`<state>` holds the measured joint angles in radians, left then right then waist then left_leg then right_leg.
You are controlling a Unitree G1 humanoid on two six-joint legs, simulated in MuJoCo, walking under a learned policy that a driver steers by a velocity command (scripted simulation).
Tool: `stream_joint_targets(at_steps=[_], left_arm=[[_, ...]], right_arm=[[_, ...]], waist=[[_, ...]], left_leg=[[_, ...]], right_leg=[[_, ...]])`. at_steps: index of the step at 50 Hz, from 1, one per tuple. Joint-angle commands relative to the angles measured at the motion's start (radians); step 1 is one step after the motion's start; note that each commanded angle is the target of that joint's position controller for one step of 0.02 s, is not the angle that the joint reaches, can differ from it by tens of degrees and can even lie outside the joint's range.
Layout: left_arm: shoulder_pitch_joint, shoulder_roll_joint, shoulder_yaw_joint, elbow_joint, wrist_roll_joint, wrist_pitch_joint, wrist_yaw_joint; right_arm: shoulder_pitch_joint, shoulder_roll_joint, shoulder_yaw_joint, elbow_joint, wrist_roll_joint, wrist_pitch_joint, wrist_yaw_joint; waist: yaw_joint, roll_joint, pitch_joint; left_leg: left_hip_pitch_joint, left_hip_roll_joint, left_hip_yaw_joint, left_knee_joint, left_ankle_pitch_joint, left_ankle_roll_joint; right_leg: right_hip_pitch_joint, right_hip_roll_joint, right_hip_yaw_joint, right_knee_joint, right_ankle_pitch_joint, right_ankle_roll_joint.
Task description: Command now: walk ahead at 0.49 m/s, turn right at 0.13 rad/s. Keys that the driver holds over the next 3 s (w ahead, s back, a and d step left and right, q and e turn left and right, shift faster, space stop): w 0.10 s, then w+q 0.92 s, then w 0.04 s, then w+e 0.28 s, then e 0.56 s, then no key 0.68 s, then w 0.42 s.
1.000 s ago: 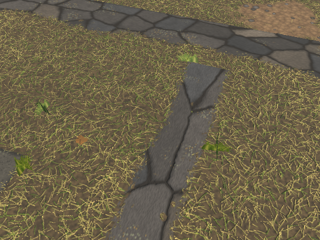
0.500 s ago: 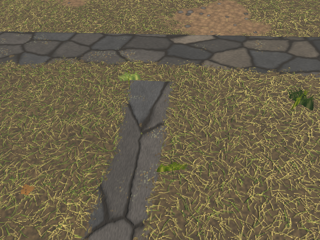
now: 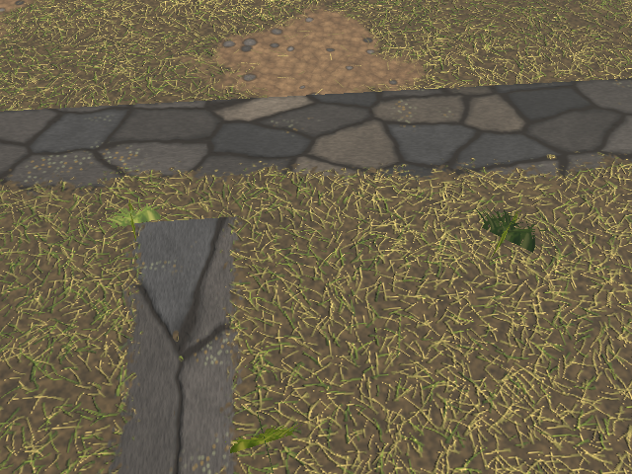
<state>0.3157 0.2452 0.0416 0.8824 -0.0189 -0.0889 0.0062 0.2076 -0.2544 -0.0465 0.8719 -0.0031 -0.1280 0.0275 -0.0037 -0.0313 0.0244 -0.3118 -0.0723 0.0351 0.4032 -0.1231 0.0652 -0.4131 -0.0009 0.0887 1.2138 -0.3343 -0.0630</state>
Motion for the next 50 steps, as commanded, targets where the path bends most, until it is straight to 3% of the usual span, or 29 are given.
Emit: stream_joint_targets(at_steps=[1, 4, 6, 9, 12, 15, 16, 17, 18, 19, 20, 21, 22, 23, 25, 29, 34, 37, 40, 42, 43, 44, 45, 46, 47, 48, 49, 50], left_arm=[[0.034, 0.055, 0.018, -0.065, 0.005, -0.008, 0.003], [-0.057, 0.042, 0.009, -0.108, 0.017, -0.002, 0.006], [-0.148, 0.037, 0.004, -0.138, 0.022, -0.006, 0.005], [-0.255, 0.033, -0.002, -0.166, 0.015, -0.016, -0.003], [-0.340, 0.050, -0.001, -0.194, 0.003, -0.027, -0.017], [-0.326, 0.098, 0.016, -0.205, 0.000, -0.042, -0.027], [-0.270, 0.118, 0.027, -0.191, 0.002, -0.046, -0.025], [-0.144, 0.159, 0.048, -0.157, 0.006, -0.048, -0.017], [0.039, 0.232, 0.069, -0.132, 0.022, -0.050, -0.007], [0.118, 0.314, 0.088, -0.111, 0.031, -0.034, -0.009], [0.126, 0.221, 0.070, -0.110, 0.029, -0.032, -0.013], [0.055, 0.153, 0.050, -0.124, 0.021, -0.036, -0.012], [-0.025, 0.121, 0.037, -0.131, 0.020, -0.036, -0.015], [-0.080, 0.090, 0.028, -0.130, 0.020, -0.035, -0.019], [-0.116, 0.077, 0.029, -0.115, 0.028, -0.040, -0.020], [-0.086, 0.118, 0.048, -0.077, 0.031, -0.049, -0.010], [-0.061, 0.162, 0.059, -0.054, 0.028, -0.034, 0.005], [-0.011, 0.186, 0.065, -0.035, 0.017, -0.019, 0.009], [0.016, 0.205, 0.072, -0.019, 0.003, 0.002, 0.008], [0.000, 0.234, 0.078, -0.024, -0.002, 0.014, 0.012], [-0.008, 0.249, 0.082, -0.027, -0.005, 0.022, 0.015], [-0.027, 0.252, 0.082, -0.033, -0.009, 0.030, 0.018], [-0.021, 0.231, 0.072, -0.048, 0.003, 0.027, 0.023], [0.051, 0.077, 0.026, -0.105, 0.045, 0.004, 0.011], [-0.005, 0.120, 0.023, -0.131, 0.010, -0.045, -0.003], [-0.119, 0.176, 0.039, -0.165, -0.029, -0.065, -0.011], [-0.134, 0.164, 0.032, -0.170, -0.022, -0.074, -0.008], [-0.126, 0.163, 0.036, -0.154, 0.004, -0.072, 0.001]], right_arm=[[0.029, -0.068, -0.007, -0.029, -0.003, -0.011, 0.004], [0.076, -0.119, -0.018, -0.005, 0.005, -0.008, -0.006], [0.109, -0.130, -0.019, 0.004, 0.013, 0.002, -0.015], [0.164, -0.145, -0.019, 0.020, 0.024, 0.016, -0.022], [0.221, -0.152, -0.019, 0.038, 0.032, 0.029, -0.025], [0.211, -0.167, -0.027, 0.036, 0.034, 0.044, -0.035], [0.197, -0.169, -0.028, 0.031, 0.032, 0.049, -0.037], [0.188, -0.149, -0.021, 0.021, 0.025, 0.051, -0.037], [0.162, -0.093, -0.001, -0.014, 0.007, 0.048, -0.034], [0.302, 0.031, 0.033, -0.034, 0.019, 0.030, -0.033], [0.300, -0.061, 0.012, -0.022, 0.048, 0.022, -0.034], [0.205, -0.140, -0.012, -0.042, 0.058, 0.024, -0.037], [0.156, -0.135, -0.017, -0.051, 0.049, 0.032, -0.041], [0.134, -0.120, -0.021, -0.058, 0.036, 0.042, -0.042], [0.144, -0.078, -0.024, -0.066, 0.035, 0.066, -0.035], [0.089, -0.051, -0.026, -0.112, 0.029, 0.091, -0.028], [-0.064, -0.042, -0.019, -0.172, 0.024, 0.084, 0.001], [-0.171, -0.037, -0.013, -0.222, 0.024, 0.083, 0.020], [-0.227, -0.048, -0.015, -0.267, 0.028, 0.084, 0.036], [-0.198, -0.074, -0.029, -0.281, 0.026, 0.088, 0.040], [-0.130, -0.099, -0.044, -0.272, 0.026, 0.091, 0.039], [0.017, -0.141, -0.071, -0.235, 0.030, 0.092, 0.033], [0.195, -0.220, -0.111, -0.187, 0.030, 0.099, 0.014], [0.197, -0.344, -0.130, -0.183, 0.035, 0.099, -0.003], [0.231, -0.305, -0.110, -0.221, 0.022, 0.081, 0.002], [0.208, -0.233, -0.090, -0.207, 0.012, 0.067, 0.008], [0.153, -0.196, -0.080, -0.210, 0.020, 0.060, 0.008], [0.069, -0.160, -0.069, -0.227, 0.021, 0.059, 0.007]], waist=[[0.021, 0.088, -0.053], [0.008, 0.080, -0.010], [-0.018, 0.072, 0.002], [-0.049, 0.083, 0.018], [-0.073, 0.098, 0.028], [-0.030, 0.122, 0.016], [0.008, 0.125, -0.008], [0.066, 0.113, -0.082], [0.144, 0.022, -0.230], [0.091, -0.269, -0.371], [0.107, -0.236, -0.367], [0.105, -0.135, -0.223], [0.074, -0.072, -0.150], [0.047, -0.060, -0.092], [0.006, -0.088, -0.045], [-0.005, -0.032, -0.008], [0.037, -0.016, 0.029], [0.076, -0.006, 0.063], [0.081, -0.017, 0.076], [0.043, -0.051, 0.032], [-0.002, -0.070, -0.018], [-0.088, -0.058, -0.095], [-0.166, 0.004, -0.189], [-0.062, 0.290, -0.238], [-0.101, 0.225, -0.426], [-0.124, 0.144, -0.299], [-0.085, 0.098, -0.202], [-0.035, 0.040, -0.141]], left_leg=[[0.166, 0.274, -0.317, -0.250, 0.073, 0.186], [0.133, 0.280, -0.249, -0.292, 0.138, 0.202], [0.136, 0.262, -0.216, -0.298, 0.148, 0.186], [0.118, 0.222, -0.170, -0.274, 0.151, 0.150], [0.155, 0.249, -0.209, -0.230, 0.104, 0.144], [0.214, 0.288, -0.277, -0.153, 0.074, 0.115], [0.210, 0.275, -0.276, -0.093, 0.116, 0.099], [0.171, 0.223, -0.245, 0.046, 0.193, 0.073], [0.011, 0.146, -0.184, 0.344, 0.051, 0.034], [-0.348, 0.014, -0.080, 0.685, -0.402, -0.024], [-0.466, 0.059, -0.173, 0.856, -0.446, -0.024], [-0.504, 0.103, -0.178, 0.894, -0.353, -0.016], [-0.467, 0.145, -0.158, 0.873, -0.264, -0.021], [-0.434, 0.169, -0.155, 0.829, -0.208, -0.027], [-0.353, 0.201, -0.144, 0.781, -0.147, -0.033], [-0.412, 0.208, -0.152, 0.699, -0.038, -0.046], [-0.405, 0.195, -0.096, 0.433, 0.163, -0.042], [-0.419, 0.187, -0.046, 0.333, 0.156, -0.026], [-0.416, 0.168, -0.001, 0.274, 0.052, 0.006], [-0.305, 0.110, 0.058, 0.257, -0.049, 0.042], [-0.199, 0.065, 0.090, 0.253, -0.093, 0.064], [0.002, 0.012, 0.110, 0.189, -0.053, 0.098], [0.317, 0.037, 0.007, 0.158, -0.014, 0.143], [0.642, 0.312, -0.520, 0.091, -0.086, 0.294], [0.732, 0.429, -0.903, -0.091, -0.222, 0.394], [0.673, 0.398, -0.763, -0.116, -0.156, 0.328], [0.528, 0.353, -0.616, -0.107, -0.076, 0.288], [0.372, 0.308, -0.510, -0.110, 0.017, 0.252]], right_leg=[[-0.182, -0.112, 0.013, -0.046, 0.059, 0.007], [-0.246, -0.137, -0.020, -0.199, 0.133, 0.038], [-0.255, -0.134, -0.035, -0.342, 0.244, 0.049], [-0.173, -0.082, -0.064, -0.550, 0.377, 0.064], [-0.124, -0.048, -0.063, -0.646, 0.391, 0.072], [-0.039, -0.035, -0.044, -0.730, 0.311, 0.049], [0.047, -0.025, -0.056, -0.756, 0.279, 0.035], [0.226, -0.033, -0.054, -0.770, 0.258, 0.007], [0.498, -0.203, 0.102, -0.750, 0.240, -0.058], [0.826, -0.444, 0.493, -0.814, 0.151, -0.200], [0.788, -0.447, 0.639, -0.899, -0.022, -0.218], [0.657, -0.406, 0.482, -0.914, -0.014, -0.169], [0.521, -0.359, 0.343, -0.938, 0.075, -0.138], [0.419, -0.316, 0.246, -0.975, 0.142, -0.124], [0.302, -0.267, 0.108, -1.038, 0.222, -0.108], [0.289, -0.275, -0.034, -1.076, 0.389, -0.131], [0.325, -0.261, -0.177, -1.087, 0.399, -0.107], [0.396, -0.283, -0.221, -1.072, 0.393, -0.097], [0.486, -0.308, -0.254, -1.013, 0.472, -0.075], [0.507, -0.307, -0.290, -0.900, 0.771, -0.054], [0.504, -0.299, -0.307, -0.787, 0.942, -0.043], [0.454, -0.267, -0.336, -0.590, 1.017, -0.019], [0.240, -0.228, -0.339, -0.313, 0.828, 0.026], [-0.226, -0.052, -0.299, 0.058, -0.120, 0.090], [-0.357, 0.023, -0.030, 0.219, -0.273, 0.086], [-0.456, -0.028, 0.005, 0.217, -0.175, 0.063], [-0.439, -0.071, -0.003, 0.135, -0.086, 0.044], [-0.363, -0.109, -0.003, 0.049, -0.027, 0.048]])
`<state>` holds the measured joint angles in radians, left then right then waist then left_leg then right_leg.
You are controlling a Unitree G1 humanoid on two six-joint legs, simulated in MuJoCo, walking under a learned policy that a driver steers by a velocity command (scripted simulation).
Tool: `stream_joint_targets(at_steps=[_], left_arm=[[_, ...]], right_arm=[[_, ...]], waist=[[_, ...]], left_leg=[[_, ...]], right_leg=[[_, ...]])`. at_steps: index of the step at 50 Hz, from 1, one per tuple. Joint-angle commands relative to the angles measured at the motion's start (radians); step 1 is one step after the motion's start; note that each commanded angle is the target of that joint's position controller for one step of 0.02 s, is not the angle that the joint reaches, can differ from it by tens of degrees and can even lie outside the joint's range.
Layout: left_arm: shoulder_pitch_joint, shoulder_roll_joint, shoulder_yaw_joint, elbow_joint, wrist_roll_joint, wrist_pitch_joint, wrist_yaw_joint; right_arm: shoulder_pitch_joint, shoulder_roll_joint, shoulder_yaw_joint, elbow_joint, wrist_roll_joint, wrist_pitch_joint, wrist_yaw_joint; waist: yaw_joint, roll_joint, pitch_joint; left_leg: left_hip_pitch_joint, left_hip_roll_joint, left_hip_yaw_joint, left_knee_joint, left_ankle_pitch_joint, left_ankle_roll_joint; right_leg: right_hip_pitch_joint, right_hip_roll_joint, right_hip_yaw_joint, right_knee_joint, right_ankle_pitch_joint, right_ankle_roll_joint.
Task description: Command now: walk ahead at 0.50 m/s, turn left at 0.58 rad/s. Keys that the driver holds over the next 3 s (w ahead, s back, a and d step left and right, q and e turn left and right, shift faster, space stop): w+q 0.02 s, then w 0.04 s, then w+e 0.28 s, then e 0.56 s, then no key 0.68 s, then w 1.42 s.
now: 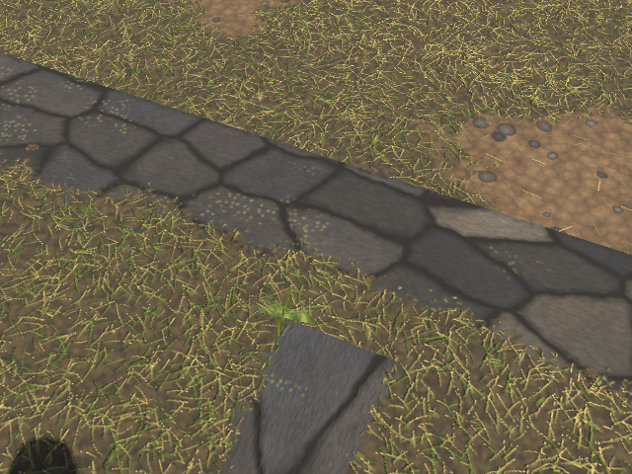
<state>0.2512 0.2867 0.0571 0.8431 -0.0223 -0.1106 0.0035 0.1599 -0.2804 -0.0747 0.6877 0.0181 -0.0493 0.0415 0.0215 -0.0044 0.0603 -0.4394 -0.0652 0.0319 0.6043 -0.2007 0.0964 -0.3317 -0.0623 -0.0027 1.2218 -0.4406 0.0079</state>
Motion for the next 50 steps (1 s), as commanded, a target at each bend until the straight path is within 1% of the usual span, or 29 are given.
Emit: stream_joint_targets(at_steps=[1, 2, 4, 7, 10, 13, 17, 18, 20, 21, 22, 23, 24, 25, 26, 27, 28, 29, 31, 34, 37, 40, 44, 45, 46, 47, 48, 49, 50], left_arm=[[-0.039, 0.135, 0.031, -0.110, 0.021, -0.038, 0.006], [-0.017, 0.132, 0.034, -0.106, 0.023, -0.022, 0.002], [0.000, 0.097, 0.027, -0.101, 0.031, 0.001, 0.000], [-0.081, 0.062, 0.013, -0.121, 0.030, 0.014, -0.001], [-0.163, 0.049, 0.003, -0.135, 0.017, 0.010, -0.013], [-0.239, 0.047, -0.003, -0.161, 0.003, 0.007, -0.028], [-0.299, 0.050, -0.005, -0.203, -0.002, 0.004, -0.057], [-0.293, 0.049, -0.006, -0.209, 0.002, 0.002, -0.065], [-0.216, 0.077, 0.008, -0.204, 0.017, -0.001, -0.075], [-0.113, 0.112, 0.026, -0.182, 0.022, -0.001, -0.074], [0.013, 0.153, 0.047, -0.157, 0.024, -0.001, -0.066], [0.128, 0.240, 0.064, -0.153, 0.034, 0.004, -0.050], [0.091, 0.269, 0.059, -0.183, 0.041, 0.004, -0.047], [0.096, 0.195, 0.050, -0.195, 0.026, 0.023, -0.042], [0.036, 0.158, 0.039, -0.218, 0.022, 0.036, -0.035], [-0.013, 0.146, 0.036, -0.222, 0.013, 0.047, -0.032], [-0.042, 0.132, 0.030, -0.234, 0.010, 0.055, -0.025], [-0.058, 0.142, 0.032, -0.238, 0.020, 0.062, -0.023], [-0.089, 0.158, 0.040, -0.244, 0.029, 0.067, -0.020], [-0.083, 0.181, 0.050, -0.242, 0.023, 0.079, -0.003], [-0.092, 0.179, 0.051, -0.250, 0.009, 0.107, 0.015], [-0.086, 0.177, 0.051, -0.258, 0.010, 0.129, 0.026], [-0.077, 0.170, 0.052, -0.267, 0.010, 0.141, 0.025], [-0.094, 0.162, 0.050, -0.273, 0.002, 0.144, 0.026], [-0.093, 0.140, 0.043, -0.277, -0.001, 0.147, 0.028], [-0.039, 0.083, 0.025, -0.279, 0.014, 0.146, 0.026], [-0.030, 0.087, 0.027, -0.307, 0.012, 0.136, 0.024], [-0.017, 0.169, 0.048, -0.289, 0.030, 0.123, 0.021], [-0.015, 0.195, 0.061, -0.264, 0.019, 0.125, 0.019]], right_arm=[[0.067, -0.104, -0.029, -0.062, -0.009, -0.020, -0.010], [0.048, -0.096, -0.025, -0.069, -0.015, -0.021, -0.012], [0.060, -0.100, -0.024, -0.055, -0.013, -0.031, -0.019], [0.114, -0.114, -0.024, -0.017, -0.014, -0.038, -0.034], [0.147, -0.119, -0.019, 0.008, -0.015, -0.040, -0.040], [0.179, -0.137, -0.020, 0.039, -0.017, -0.045, -0.039], [0.208, -0.143, -0.023, 0.079, -0.017, -0.033, -0.042], [0.191, -0.143, -0.023, 0.080, -0.019, -0.025, -0.046], [0.149, -0.166, -0.026, 0.063, -0.020, -0.011, -0.061], [0.131, -0.175, -0.027, 0.053, -0.020, -0.001, -0.070], [0.114, -0.172, -0.022, 0.042, -0.016, 0.003, -0.078], [0.135, -0.126, -0.002, 0.009, -0.042, -0.006, -0.082], [0.285, -0.026, 0.031, -0.004, -0.049, -0.028, -0.061], [0.246, -0.147, 0.012, 0.014, -0.036, -0.043, -0.043], [0.137, -0.157, 0.009, -0.027, -0.005, -0.044, -0.039], [0.085, -0.144, 0.012, -0.037, -0.013, -0.036, -0.047], [0.063, -0.152, 0.005, -0.044, -0.026, -0.020, -0.059], [0.081, -0.144, 0.004, -0.050, -0.026, -0.002, -0.063], [0.131, -0.105, 0.012, -0.040, -0.030, 0.018, -0.075], [0.120, -0.094, 0.015, -0.036, -0.039, 0.026, -0.091], [0.057, -0.093, 0.013, -0.049, -0.032, 0.037, -0.093], [-0.015, -0.089, 0.011, -0.073, -0.025, 0.033, -0.085], [-0.018, -0.103, 0.000, -0.078, -0.017, 0.003, -0.070], [0.017, -0.104, -0.005, -0.067, -0.015, -0.004, -0.066], [0.054, -0.124, -0.014, -0.054, -0.019, -0.009, -0.064], [0.055, -0.189, -0.027, -0.068, -0.039, -0.006, -0.069], [0.043, -0.238, -0.040, -0.055, -0.073, 0.010, -0.068], [0.052, -0.182, -0.031, -0.068, -0.065, 0.008, -0.067], [0.032, -0.142, -0.020, -0.076, -0.051, 0.008, -0.070]], waist=[[-0.021, 0.025, -0.151], [0.001, 0.034, -0.143], [0.012, 0.026, -0.133], [-0.020, 0.049, -0.088], [-0.065, 0.065, -0.061], [-0.102, 0.064, -0.020], [-0.119, 0.050, 0.016], [-0.107, 0.050, 0.018], [-0.061, 0.091, -0.056], [-0.010, 0.103, -0.127], [0.061, 0.079, -0.192], [0.086, -0.072, -0.321], [-0.014, -0.308, -0.493], [0.058, -0.129, -0.566], [0.057, -0.086, -0.433], [0.029, 0.030, -0.289], [0.006, 0.046, -0.226], [-0.030, 0.017, -0.184], [-0.064, -0.043, -0.167], [-0.059, -0.061, -0.222], [-0.040, -0.082, -0.233], [-0.013, -0.123, -0.194], [-0.011, -0.165, -0.189], [-0.037, -0.164, -0.189], [-0.049, -0.146, -0.195], [-0.014, 0.012, -0.230], [0.024, 0.301, -0.163], [-0.009, 0.256, -0.185], [-0.012, 0.167, -0.177]], left_leg=[[0.389, 0.269, -0.439, -0.331, 0.185, 0.205], [0.329, 0.257, -0.407, -0.354, 0.229, 0.202], [0.268, 0.245, -0.328, -0.380, 0.350, 0.208], [0.259, 0.219, -0.219, -0.409, 0.419, 0.176], [0.282, 0.197, -0.145, -0.427, 0.338, 0.124], [0.344, 0.235, -0.132, -0.446, 0.251, 0.109], [0.518, 0.299, -0.106, -0.396, 0.338, 0.098], [0.535, 0.299, -0.083, -0.354, 0.448, 0.084], [0.542, 0.275, -0.043, -0.213, 0.820, 0.046], [0.531, 0.249, -0.024, -0.076, 0.965, 0.022], [0.445, 0.203, 0.011, 0.129, 0.935, -0.019], [0.202, 0.130, 0.045, 0.477, 0.493, -0.079], [-0.179, -0.072, -0.054, 0.853, -0.449, -0.153], [-0.206, 0.004, -0.202, 0.899, -0.401, -0.136], [-0.249, 0.051, -0.184, 0.864, -0.350, -0.128], [-0.264, 0.085, -0.146, 0.781, -0.307, -0.132], [-0.235, 0.108, -0.138, 0.707, -0.275, -0.138], [-0.167, 0.114, -0.132, 0.655, -0.258, -0.142], [-0.105, 0.102, -0.107, 0.544, -0.235, -0.164], [-0.090, 0.081, -0.108, 0.419, -0.142, -0.193], [-0.083, 0.068, -0.125, 0.318, -0.048, -0.198], [-0.078, 0.050, -0.141, 0.200, -0.039, -0.190], [0.007, 0.025, -0.144, 0.000, -0.082, -0.160], [0.078, 0.027, -0.134, -0.124, -0.014, -0.144], [0.179, 0.081, -0.146, -0.226, 0.104, -0.119], [0.308, 0.284, -0.310, -0.238, 0.250, -0.040], [0.322, 0.437, -0.535, -0.271, 0.478, 0.135], [0.319, 0.490, -0.596, -0.268, 0.512, 0.213], [0.312, 0.436, -0.493, -0.239, 0.503, 0.185]], right_leg=[[-0.364, -0.071, 0.094, -0.020, 0.114, -0.019], [-0.315, -0.079, 0.091, -0.053, 0.137, -0.010], [-0.290, -0.078, 0.063, -0.123, 0.186, 0.016], [-0.334, -0.081, 0.041, -0.285, 0.362, 0.033], [-0.319, -0.061, 0.024, -0.475, 0.558, 0.011], [-0.331, -0.040, 0.015, -0.581, 0.624, -0.013], [-0.432, -0.011, 0.024, -0.642, 0.500, -0.055], [-0.419, 0.002, 0.014, -0.664, 0.459, -0.067], [-0.275, 0.070, -0.053, -0.667, 0.387, -0.091], [-0.142, 0.116, -0.083, -0.679, 0.386, -0.107], [0.052, 0.128, -0.067, -0.747, 0.513, -0.137], [0.360, -0.084, 0.200, -0.708, 0.877, -0.222], [0.722, -0.354, 0.687, -0.720, 1.152, -0.463], [0.702, -0.300, 0.635, -0.749, 1.029, -0.422], [0.591, -0.254, 0.495, -0.757, 0.955, -0.374], [0.411, -0.203, 0.407, -0.796, 0.911, -0.334], [0.279, -0.174, 0.370, -0.829, 0.862, -0.318], [0.158, -0.145, 0.352, -0.868, 0.820, -0.312], [0.043, -0.106, 0.305, -0.892, 0.852, -0.309], [0.035, -0.085, 0.285, -0.865, 0.869, -0.293], [0.027, -0.053, 0.316, -0.861, 0.595, -0.245], [0.033, -0.041, 0.386, -0.865, 0.354, -0.224], [0.106, -0.048, 0.479, -0.793, 0.460, -0.209], [0.104, -0.029, 0.485, -0.761, 0.476, -0.188], [0.072, 0.003, 0.460, -0.714, 0.415, -0.150], [-0.029, 0.081, 0.359, -0.550, 0.138, -0.094], [-0.231, 0.232, 0.170, -0.388, -0.178, -0.033], [-0.268, 0.175, 0.174, -0.157, -0.226, 0.015], [-0.273, 0.163, 0.181, -0.062, -0.167, 0.032]])
Over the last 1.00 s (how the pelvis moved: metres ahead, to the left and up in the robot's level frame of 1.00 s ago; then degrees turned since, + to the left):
0.50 0.06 -0.01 27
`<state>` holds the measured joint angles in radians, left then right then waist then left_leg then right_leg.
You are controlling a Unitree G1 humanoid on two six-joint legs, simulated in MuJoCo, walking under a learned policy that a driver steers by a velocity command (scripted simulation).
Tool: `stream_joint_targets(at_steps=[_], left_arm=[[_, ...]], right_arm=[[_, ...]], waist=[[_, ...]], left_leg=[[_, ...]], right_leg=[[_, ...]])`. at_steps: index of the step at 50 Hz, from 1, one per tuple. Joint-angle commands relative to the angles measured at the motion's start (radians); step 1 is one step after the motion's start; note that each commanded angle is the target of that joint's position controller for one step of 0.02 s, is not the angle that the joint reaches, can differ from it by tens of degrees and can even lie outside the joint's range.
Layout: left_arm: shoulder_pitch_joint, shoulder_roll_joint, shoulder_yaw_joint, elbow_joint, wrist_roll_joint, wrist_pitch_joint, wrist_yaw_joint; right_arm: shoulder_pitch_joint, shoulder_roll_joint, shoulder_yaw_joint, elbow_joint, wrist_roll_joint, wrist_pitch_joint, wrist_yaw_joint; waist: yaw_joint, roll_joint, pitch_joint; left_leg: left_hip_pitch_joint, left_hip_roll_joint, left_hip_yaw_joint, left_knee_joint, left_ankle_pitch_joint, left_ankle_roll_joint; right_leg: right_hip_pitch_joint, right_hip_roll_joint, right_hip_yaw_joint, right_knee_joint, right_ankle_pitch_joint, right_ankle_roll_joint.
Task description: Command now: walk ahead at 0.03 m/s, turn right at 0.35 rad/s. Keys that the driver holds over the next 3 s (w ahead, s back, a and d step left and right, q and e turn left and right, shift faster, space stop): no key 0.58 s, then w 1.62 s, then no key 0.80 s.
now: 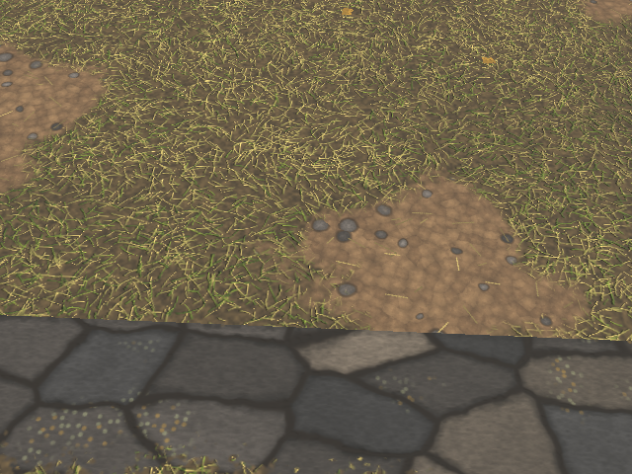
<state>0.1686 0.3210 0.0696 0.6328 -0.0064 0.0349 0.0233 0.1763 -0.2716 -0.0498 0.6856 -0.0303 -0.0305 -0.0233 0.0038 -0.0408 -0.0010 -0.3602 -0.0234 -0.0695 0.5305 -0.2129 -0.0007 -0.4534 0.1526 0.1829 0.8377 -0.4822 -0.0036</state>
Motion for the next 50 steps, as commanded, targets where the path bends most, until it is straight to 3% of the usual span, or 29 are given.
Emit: stream_joint_targets(at_steps=[1, 2, 4, 7, 10, 12, 13, 14, 15, 16, 17, 18, 21, 29, 31, 33, 34, 36, 38, 40, 41, 42, 43, 44, 45, 46, 47, 48, 50], left_arm=[[0.074, 0.141, 0.048, -0.028, -0.002, -0.008, 0.005], [0.065, 0.122, 0.043, -0.026, 0.001, 0.003, 0.009], [0.051, 0.062, 0.024, -0.027, -0.005, 0.011, 0.006], [0.007, 0.009, 0.000, -0.042, -0.003, 0.007, -0.001], [-0.009, 0.025, 0.003, -0.040, -0.008, 0.005, -0.010], [0.037, 0.021, 0.005, -0.012, -0.004, 0.000, -0.015], [0.036, 0.034, 0.006, -0.012, 0.007, -0.001, -0.015], [0.048, 0.081, 0.011, -0.023, 0.019, -0.002, -0.008], [0.021, 0.136, 0.022, -0.020, 0.029, 0.002, -0.002], [-0.002, 0.052, 0.003, -0.015, 0.032, -0.005, -0.013], [-0.024, 0.009, -0.009, -0.017, 0.037, -0.014, -0.019], [-0.012, 0.014, -0.008, -0.008, 0.040, -0.022, -0.020], [0.016, 0.023, -0.011, 0.011, 0.027, -0.043, -0.019], [0.038, 0.002, -0.017, 0.041, 0.021, -0.050, -0.013], [0.070, 0.015, -0.011, 0.060, 0.015, -0.045, -0.009], [0.115, 0.085, 0.011, 0.069, 0.003, -0.038, -0.006], [0.134, 0.104, 0.016, 0.075, -0.002, -0.042, -0.004], [0.152, 0.096, 0.016, 0.090, -0.005, -0.063, 0.001], [0.124, 0.081, 0.014, 0.089, -0.016, -0.074, -0.002], [0.042, 0.084, 0.015, 0.078, -0.028, -0.067, -0.009], [0.039, 0.064, 0.010, 0.078, -0.021, -0.065, -0.010], [0.018, 0.013, -0.005, 0.067, -0.009, -0.069, -0.011], [0.024, -0.041, -0.020, 0.022, -0.002, -0.085, -0.009], [0.023, 0.023, -0.001, 0.016, -0.024, -0.101, -0.004], [0.036, 0.055, 0.009, 0.027, -0.043, -0.114, -0.010], [0.041, 0.053, 0.009, 0.045, -0.041, -0.120, -0.015], [0.033, 0.049, 0.011, 0.051, -0.027, -0.124, -0.017], [0.023, 0.049, 0.016, 0.055, -0.016, -0.125, -0.022], [0.023, 0.022, 0.013, 0.062, -0.010, -0.120, -0.035]], right_arm=[[-0.013, -0.132, -0.039, -0.077, 0.009, -0.008, -0.004], [-0.027, -0.124, -0.035, -0.075, 0.023, -0.004, -0.004], [-0.030, -0.118, -0.029, -0.065, 0.022, 0.007, -0.004], [-0.033, -0.114, -0.029, -0.054, 0.020, 0.021, -0.005], [0.009, -0.146, -0.037, -0.034, 0.029, 0.030, -0.002], [0.003, -0.137, -0.030, -0.026, 0.042, 0.032, 0.000], [0.043, -0.123, -0.025, -0.010, 0.044, 0.025, 0.002], [0.062, -0.103, -0.015, -0.009, 0.026, 0.013, 0.007], [0.097, -0.053, -0.001, -0.014, 0.002, -0.005, 0.018], [0.040, -0.054, 0.002, -0.016, -0.006, -0.008, 0.014], [-0.001, -0.079, -0.005, -0.011, -0.001, -0.006, 0.013], [-0.017, -0.082, -0.008, -0.002, 0.004, -0.003, 0.009], [0.013, -0.084, -0.012, 0.016, 0.011, 0.008, -0.001], [0.044, -0.071, -0.016, 0.086, 0.017, 0.011, -0.009], [0.058, -0.061, -0.016, 0.108, 0.023, 0.014, -0.012], [0.013, -0.064, -0.019, 0.090, 0.035, 0.003, -0.011], [-0.022, -0.068, -0.020, 0.070, 0.044, -0.010, -0.008], [-0.048, -0.074, -0.023, 0.051, 0.061, -0.040, 0.007], [-0.030, -0.069, -0.020, 0.057, 0.066, -0.065, 0.028], [0.094, -0.061, -0.023, 0.123, 0.059, -0.077, 0.042], [0.183, -0.074, -0.034, 0.168, 0.048, -0.075, 0.043], [0.287, -0.111, -0.047, 0.192, 0.045, -0.073, 0.040], [0.377, -0.247, -0.076, 0.194, 0.047, -0.074, 0.039], [0.360, -0.208, -0.059, 0.183, 0.033, -0.081, 0.045], [0.276, -0.159, -0.043, 0.161, 0.034, -0.086, 0.042], [0.223, -0.130, -0.034, 0.144, 0.034, -0.086, 0.040], [0.195, -0.121, -0.027, 0.137, 0.034, -0.084, 0.042], [0.189, -0.103, -0.019, 0.136, 0.031, -0.081, 0.042], [0.222, -0.085, -0.010, 0.149, 0.030, -0.074, 0.041]], waist=[[0.016, 0.146, -0.099], [0.012, 0.141, -0.085], [0.013, 0.161, -0.077], [-0.005, 0.234, -0.103], [-0.036, 0.269, -0.106], [-0.003, 0.243, -0.085], [-0.007, 0.217, -0.077], [-0.020, 0.131, -0.104], [-0.077, -0.071, -0.109], [-0.045, -0.113, -0.100], [-0.033, -0.078, -0.057], [-0.020, -0.064, -0.037], [-0.025, -0.064, 0.012], [-0.022, 0.010, 0.010], [-0.009, -0.011, -0.004], [0.029, -0.100, 0.074], [0.045, -0.132, 0.120], [0.047, -0.155, 0.157], [0.026, -0.121, 0.131], [-0.051, -0.078, 0.060], [-0.084, -0.056, 0.016], [-0.125, 0.033, -0.015], [-0.132, 0.331, -0.050], [-0.123, 0.294, -0.022], [-0.082, 0.205, 0.066], [-0.064, 0.160, 0.091], [-0.055, 0.132, 0.100], [-0.048, 0.130, 0.093], [-0.048, 0.144, 0.066]], left_leg=[[0.224, 0.324, -0.297, -0.145, 0.489, 0.232], [0.224, 0.299, -0.257, -0.140, 0.484, 0.211], [0.194, 0.240, -0.164, -0.149, 0.506, 0.197], [0.205, 0.208, -0.105, -0.143, 0.480, 0.194], [0.216, 0.234, -0.141, -0.135, 0.424, 0.215], [0.171, 0.216, -0.132, -0.112, 0.341, 0.185], [0.125, 0.199, -0.129, -0.110, 0.268, 0.139], [0.052, 0.166, -0.096, -0.062, 0.149, 0.073], [0.007, 0.067, 0.012, -0.021, -0.016, 0.006], [0.103, 0.070, 0.027, -0.049, -0.054, -0.035], [0.128, 0.068, 0.028, -0.052, 0.002, -0.050], [0.134, 0.061, 0.035, -0.042, 0.032, -0.051], [0.144, 0.067, 0.024, -0.050, 0.064, -0.042], [0.170, 0.071, 0.024, -0.057, 0.105, -0.052], [0.148, 0.027, 0.078, -0.005, -0.052, -0.050], [-0.027, -0.009, 0.129, 0.132, -0.202, -0.033], [-0.099, 0.011, 0.107, 0.194, -0.223, -0.012], [-0.215, 0.068, 0.046, 0.287, -0.286, 0.036], [-0.195, 0.093, 0.042, 0.194, -0.297, 0.074], [0.133, 0.033, 0.117, -0.027, -0.030, 0.075], [0.299, -0.001, 0.129, -0.033, 0.043, 0.054], [0.427, 0.084, -0.001, -0.089, -0.019, 0.074], [0.548, 0.328, -0.422, -0.258, -0.157, 0.201], [0.511, 0.416, -0.655, -0.353, -0.314, 0.293], [0.466, 0.403, -0.576, -0.353, -0.370, 0.276], [0.441, 0.354, -0.470, -0.356, -0.336, 0.240], [0.427, 0.320, -0.386, -0.368, -0.236, 0.213], [0.412, 0.285, -0.305, -0.376, -0.121, 0.187], [0.407, 0.241, -0.192, -0.379, 0.097, 0.174]], right_leg=[[-0.150, -0.060, -0.011, 0.358, -0.077, 0.062], [-0.163, -0.063, -0.012, 0.375, -0.036, 0.076], [-0.107, -0.065, -0.058, 0.310, 0.014, 0.092], [0.019, -0.114, -0.130, 0.044, 0.026, 0.101], [0.122, -0.126, -0.169, -0.170, 0.082, 0.087], [0.240, -0.115, -0.194, -0.424, 0.270, 0.049], [0.314, -0.131, -0.161, -0.495, 0.354, 0.020], [0.412, -0.227, -0.059, -0.472, 0.487, -0.017], [0.397, -0.322, 0.025, -0.426, 0.563, -0.085], [0.254, -0.330, 0.038, -0.456, 0.391, -0.124], [0.219, -0.280, 0.010, -0.465, 0.276, -0.098], [0.201, -0.250, -0.013, -0.464, 0.239, -0.071], [0.164, -0.234, -0.025, -0.462, 0.254, -0.050], [0.183, -0.213, -0.042, -0.441, 0.307, -0.050], [0.195, -0.209, -0.027, -0.477, 0.063, -0.071], [0.204, -0.308, 0.139, -0.584, -0.262, -0.152], [0.200, -0.377, 0.244, -0.635, -0.322, -0.198], [0.253, -0.452, 0.337, -0.664, -0.240, -0.250], [0.308, -0.443, 0.272, -0.640, -0.103, -0.234], [0.182, -0.346, 0.106, -0.576, 0.050, -0.175], [0.110, -0.296, 0.041, -0.499, 0.101, -0.146], [0.014, -0.224, -0.052, -0.306, 0.143, -0.094], [-0.183, -0.092, -0.186, 0.045, 0.032, -0.012], [-0.303, -0.103, -0.090, 0.237, -0.103, -0.012], [-0.371, -0.168, -0.058, 0.312, -0.020, -0.036], [-0.383, -0.205, -0.077, 0.315, 0.082, -0.053], [-0.385, -0.230, -0.091, 0.283, 0.164, -0.058], [-0.352, -0.252, -0.100, 0.248, 0.225, -0.058], [-0.314, -0.252, -0.139, 0.208, 0.302, -0.042]])
Over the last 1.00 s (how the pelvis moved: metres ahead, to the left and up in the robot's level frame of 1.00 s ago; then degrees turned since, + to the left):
0.41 -0.03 0.01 -21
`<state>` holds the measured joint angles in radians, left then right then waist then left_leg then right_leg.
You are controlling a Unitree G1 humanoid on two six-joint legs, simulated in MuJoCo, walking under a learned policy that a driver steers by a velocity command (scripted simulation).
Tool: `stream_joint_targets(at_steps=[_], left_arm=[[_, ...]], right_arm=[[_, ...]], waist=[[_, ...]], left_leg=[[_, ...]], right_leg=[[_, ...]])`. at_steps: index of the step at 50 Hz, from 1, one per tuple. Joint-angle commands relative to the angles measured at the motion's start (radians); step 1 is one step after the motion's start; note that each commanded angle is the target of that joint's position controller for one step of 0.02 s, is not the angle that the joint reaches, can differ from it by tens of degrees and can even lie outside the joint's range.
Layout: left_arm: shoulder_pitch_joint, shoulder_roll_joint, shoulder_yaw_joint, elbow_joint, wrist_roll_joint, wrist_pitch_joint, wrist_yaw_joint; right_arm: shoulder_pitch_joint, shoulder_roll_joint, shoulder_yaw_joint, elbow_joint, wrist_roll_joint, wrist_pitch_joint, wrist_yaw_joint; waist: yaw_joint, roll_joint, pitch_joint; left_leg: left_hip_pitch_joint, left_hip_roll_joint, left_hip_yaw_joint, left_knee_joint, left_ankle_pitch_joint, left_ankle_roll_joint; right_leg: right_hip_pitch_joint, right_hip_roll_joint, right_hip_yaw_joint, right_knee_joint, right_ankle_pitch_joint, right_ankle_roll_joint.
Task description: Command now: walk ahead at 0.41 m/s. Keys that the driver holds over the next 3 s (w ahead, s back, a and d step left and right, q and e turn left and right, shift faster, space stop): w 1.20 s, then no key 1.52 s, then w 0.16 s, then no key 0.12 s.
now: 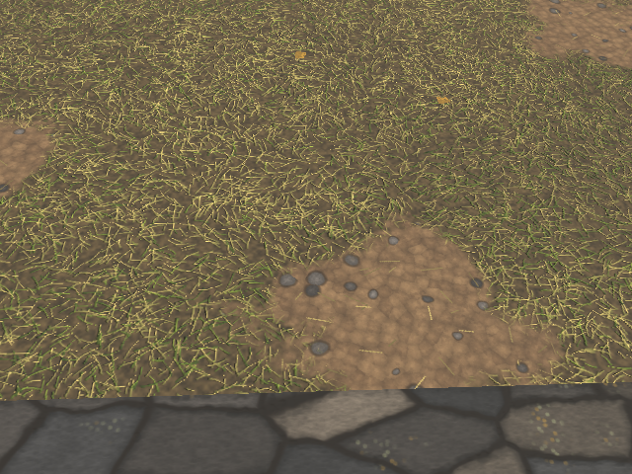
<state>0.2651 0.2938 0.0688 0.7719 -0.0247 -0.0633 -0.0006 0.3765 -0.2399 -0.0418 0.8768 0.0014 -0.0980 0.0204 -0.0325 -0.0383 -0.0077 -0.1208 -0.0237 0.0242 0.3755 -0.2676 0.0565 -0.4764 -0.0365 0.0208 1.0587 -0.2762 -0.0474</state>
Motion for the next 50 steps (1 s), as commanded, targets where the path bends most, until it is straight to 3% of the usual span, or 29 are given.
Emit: stream_joint_targets(at_steps=[1, 4, 7, 11, 14, 15, 16, 17, 18, 19, 20, 21, 22, 23, 25, 27, 30, 33, 37, 40, 42, 43, 44, 45, 46, 47, 48, 49, 50], left_arm=[[-0.087, 0.040, 0.012, -0.081, 0.011, -0.018, -0.014], [-0.183, 0.013, 0.000, -0.117, 0.011, -0.015, -0.017], [-0.290, -0.003, -0.012, -0.149, 0.005, -0.023, -0.028], [-0.383, 0.006, -0.016, -0.183, -0.002, -0.035, -0.049], [-0.359, 0.044, -0.005, -0.186, 0.000, -0.043, -0.059], [-0.301, 0.068, 0.006, -0.172, 0.003, -0.041, -0.055], [-0.162, 0.104, 0.026, -0.132, 0.002, -0.038, -0.047], [0.020, 0.145, 0.044, -0.083, 0.005, -0.033, -0.033], [0.171, 0.241, 0.065, -0.054, 0.034, -0.028, -0.023], [0.188, 0.183, 0.048, -0.030, 0.021, -0.027, -0.029], [0.107, 0.124, 0.029, -0.033, 0.011, -0.025, -0.026], [0.026, 0.097, 0.019, -0.042, 0.011, -0.023, -0.023], [-0.035, 0.078, 0.012, -0.041, 0.018, -0.028, -0.027], [-0.072, 0.053, 0.004, -0.043, 0.030, -0.037, -0.031], [-0.088, 0.050, 0.005, -0.028, 0.029, -0.048, -0.036], [-0.072, 0.070, 0.009, -0.003, 0.024, -0.059, -0.035], [-0.023, 0.101, 0.014, 0.027, 0.023, -0.055, -0.019], [0.027, 0.123, 0.015, 0.048, 0.014, -0.045, -0.009], [0.115, 0.142, 0.017, 0.095, 0.002, -0.027, -0.006], [0.127, 0.156, 0.022, 0.115, 0.001, -0.007, 0.000], [0.098, 0.171, 0.025, 0.115, 0.003, 0.005, 0.004], [0.089, 0.154, 0.018, 0.111, 0.008, 0.011, 0.005], [0.096, 0.109, -0.003, 0.085, 0.028, 0.010, 0.008], [0.227, -0.024, -0.042, 0.075, 0.025, -0.014, -0.004], [0.182, 0.074, -0.022, 0.094, 0.004, -0.035, -0.009], [0.084, 0.137, -0.005, 0.063, -0.021, -0.049, -0.013], [0.024, 0.128, -0.007, 0.049, -0.018, -0.053, -0.008], [-0.009, 0.117, -0.004, 0.045, 0.000, -0.050, -0.004], [0.008, 0.107, 0.000, 0.048, 0.007, -0.040, -0.003]], right_arm=[[0.041, -0.123, -0.018, -0.035, 0.001, -0.004, -0.005], [0.056, -0.143, -0.018, -0.023, -0.001, 0.007, -0.018], [0.080, -0.155, -0.017, -0.012, 0.002, 0.013, -0.030], [0.119, -0.165, -0.021, 0.016, 0.013, 0.020, -0.033], [0.099, -0.188, -0.032, 0.019, 0.014, 0.029, -0.038], [0.091, -0.204, -0.038, 0.017, 0.011, 0.034, -0.040], [0.072, -0.207, -0.039, 0.013, 0.006, 0.043, -0.041], [0.058, -0.195, -0.032, 0.000, 0.000, 0.046, -0.042], [0.158, -0.084, 0.000, -0.029, -0.013, 0.035, -0.035], [0.202, -0.051, 0.015, 0.000, 0.005, 0.011, -0.023], [0.086, -0.163, -0.017, -0.035, 0.037, -0.009, -0.016], [-0.016, -0.179, -0.020, -0.068, 0.050, -0.019, -0.015], [-0.060, -0.161, -0.020, -0.078, 0.039, -0.021, -0.020], [-0.052, -0.155, -0.027, -0.073, 0.023, -0.011, -0.025], [0.002, -0.110, -0.021, -0.058, 0.016, 0.013, -0.027], [-0.029, -0.100, -0.019, -0.073, 0.009, 0.029, -0.033], [-0.155, -0.104, -0.018, -0.117, -0.002, 0.026, -0.033], [-0.271, -0.079, -0.006, -0.146, 0.001, 0.012, -0.021], [-0.392, -0.084, 0.000, -0.191, 0.015, 0.004, 0.001], [-0.412, -0.111, -0.006, -0.216, 0.015, -0.003, 0.018], [-0.316, -0.145, -0.022, -0.197, 0.014, -0.006, 0.020], [-0.168, -0.187, -0.046, -0.151, 0.012, -0.006, 0.014], [0.019, -0.261, -0.069, -0.113, 0.001, -0.004, 0.003], [0.081, -0.346, -0.088, -0.089, -0.003, 0.003, 0.006], [0.087, -0.235, -0.060, -0.095, 0.006, 0.005, 0.007], [0.006, -0.196, -0.046, -0.108, 0.004, 0.003, 0.005], [-0.067, -0.177, -0.039, -0.123, 0.000, 0.003, 0.003], [-0.117, -0.151, -0.032, -0.127, -0.005, 0.002, 0.006], [-0.140, -0.132, -0.026, -0.129, -0.014, -0.003, 0.007]], waist=[[-0.013, 0.133, 0.068], [-0.027, 0.109, 0.085], [-0.054, 0.122, 0.112], [-0.060, 0.120, 0.153], [-0.007, 0.137, 0.105], [0.028, 0.160, 0.049], [0.105, 0.166, -0.045], [0.186, 0.155, -0.162], [0.163, -0.062, -0.350], [0.145, -0.206, -0.469], [0.148, -0.133, -0.277], [0.123, -0.065, -0.135], [0.082, 0.016, -0.045], [0.043, 0.005, -0.018], [0.003, -0.023, -0.011], [-0.006, -0.021, 0.025], [0.024, -0.005, 0.063], [0.069, 0.004, 0.073], [0.115, 0.003, 0.087], [0.097, -0.013, 0.076], [0.033, -0.036, 0.017], [-0.038, -0.021, -0.077], [-0.103, 0.068, -0.235], [-0.040, 0.342, -0.357], [-0.080, 0.264, -0.367], [-0.072, 0.203, -0.209], [-0.045, 0.123, -0.128], [-0.018, 0.088, -0.061], [0.015, 0.112, -0.050]], left_leg=[[0.173, 0.234, -0.248, -0.223, 0.249, 0.121], [0.144, 0.216, -0.169, -0.239, 0.381, 0.123], [0.092, 0.198, -0.116, -0.268, 0.350, 0.113], [0.144, 0.246, -0.112, -0.258, 0.362, 0.123], [0.239, 0.276, -0.100, -0.155, 0.632, 0.099], [0.260, 0.274, -0.093, -0.073, 0.822, 0.090], [0.245, 0.246, -0.066, 0.090, 0.977, 0.072], [0.086, 0.210, -0.052, 0.314, 0.904, 0.042], [-0.297, 0.074, -0.023, 0.717, 0.408, -0.012], [-0.485, -0.048, -0.143, 0.947, -0.282, -0.029], [-0.593, 0.022, -0.176, 1.013, -0.250, -0.014], [-0.602, 0.075, -0.137, 0.980, -0.159, -0.003], [-0.569, 0.118, -0.113, 0.909, -0.084, -0.007], [-0.509, 0.152, -0.117, 0.851, -0.033, -0.010], [-0.432, 0.174, -0.112, 0.804, -0.002, -0.026], [-0.458, 0.188, -0.100, 0.736, 0.036, -0.047], [-0.540, 0.194, -0.089, 0.555, 0.207, -0.073], [-0.493, 0.154, -0.050, 0.329, 0.370, -0.071], [-0.508, 0.124, -0.044, 0.197, 0.377, -0.059], [-0.505, 0.108, -0.050, 0.141, 0.262, -0.022], [-0.353, 0.064, -0.011, 0.110, 0.194, 0.011], [-0.147, 0.038, 0.013, 0.097, 0.203, 0.042], [0.162, 0.188, -0.147, 0.139, 0.248, 0.104], [0.513, 0.410, -0.630, 0.038, 0.043, 0.271], [0.520, 0.413, -0.754, -0.060, -0.080, 0.264], [0.398, 0.379, -0.600, -0.074, -0.050, 0.215], [0.260, 0.340, -0.478, -0.090, 0.057, 0.190], [0.139, 0.301, -0.391, -0.120, 0.161, 0.179], [0.068, 0.275, -0.336, -0.148, 0.220, 0.169]], right_leg=[[-0.299, -0.061, 0.008, -0.039, 0.122, 0.015], [-0.298, -0.053, -0.017, -0.196, 0.210, 0.048], [-0.219, -0.028, -0.046, -0.383, 0.335, 0.056], [-0.190, -0.007, -0.043, -0.504, 0.353, 0.027], [-0.115, 0.024, -0.053, -0.546, 0.266, -0.024], [-0.024, 0.055, -0.073, -0.538, 0.228, -0.044], [0.155, 0.087, -0.099, -0.554, 0.230, -0.075], [0.454, 0.031, -0.040, -0.531, 0.257, -0.117], [0.886, -0.246, 0.363, -0.517, 0.157, -0.252], [0.980, -0.370, 0.756, -0.712, -0.025, -0.337], [0.829, -0.325, 0.657, -0.767, -0.123, -0.275], [0.652, -0.286, 0.499, -0.796, -0.086, -0.235], [0.486, -0.245, 0.390, -0.836, 0.021, -0.214], [0.388, -0.202, 0.310, -0.864, 0.101, -0.196], [0.286, -0.174, 0.238, -0.918, 0.154, -0.207], [0.230, -0.168, 0.177, -0.954, 0.199, -0.218], [0.249, -0.149, 0.117, -0.972, 0.249, -0.209], [0.268, -0.116, 0.048, -0.964, 0.275, -0.171], [0.403, -0.167, 0.059, -0.920, 0.259, -0.163], [0.520, -0.218, 0.083, -0.847, 0.331, -0.139], [0.543, -0.207, 0.066, -0.728, 0.553, -0.113], [0.503, -0.154, 0.025, -0.551, 0.668, -0.087], [0.320, -0.095, -0.023, -0.253, 0.479, -0.051], [-0.105, 0.096, -0.038, 0.104, -0.134, 0.021], [-0.226, 0.070, 0.102, 0.232, -0.295, 0.012], [-0.294, 0.017, 0.094, 0.254, -0.222, -0.003], [-0.271, -0.035, 0.064, 0.213, -0.130, -0.004], [-0.238, -0.065, 0.052, 0.147, -0.071, 0.003], [-0.175, -0.092, 0.060, 0.106, -0.027, 0.006]])
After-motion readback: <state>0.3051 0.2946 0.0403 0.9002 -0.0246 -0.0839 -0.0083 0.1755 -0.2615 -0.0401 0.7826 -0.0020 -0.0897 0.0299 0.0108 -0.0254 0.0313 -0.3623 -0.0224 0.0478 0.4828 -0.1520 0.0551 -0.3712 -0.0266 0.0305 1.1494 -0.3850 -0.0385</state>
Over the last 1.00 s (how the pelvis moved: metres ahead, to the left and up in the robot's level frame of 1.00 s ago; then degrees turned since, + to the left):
0.11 0.02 0.01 -3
